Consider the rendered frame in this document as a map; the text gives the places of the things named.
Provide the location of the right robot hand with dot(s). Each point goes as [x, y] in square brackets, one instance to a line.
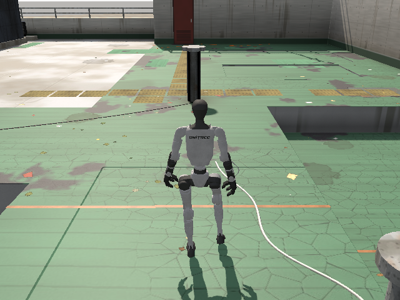
[232, 187]

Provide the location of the left robot upper arm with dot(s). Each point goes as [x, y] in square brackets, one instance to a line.
[177, 141]

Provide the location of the robot torso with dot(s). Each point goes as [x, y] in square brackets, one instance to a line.
[199, 147]

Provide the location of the robot right forearm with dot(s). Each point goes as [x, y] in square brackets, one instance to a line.
[229, 169]

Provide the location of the right robot thigh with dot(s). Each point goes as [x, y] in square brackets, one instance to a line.
[214, 182]

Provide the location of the right robot upper arm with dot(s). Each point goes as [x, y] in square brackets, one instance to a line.
[222, 143]

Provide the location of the left robot hand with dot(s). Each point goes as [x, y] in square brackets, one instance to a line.
[167, 179]

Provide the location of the robot left forearm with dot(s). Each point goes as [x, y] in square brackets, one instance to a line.
[170, 166]

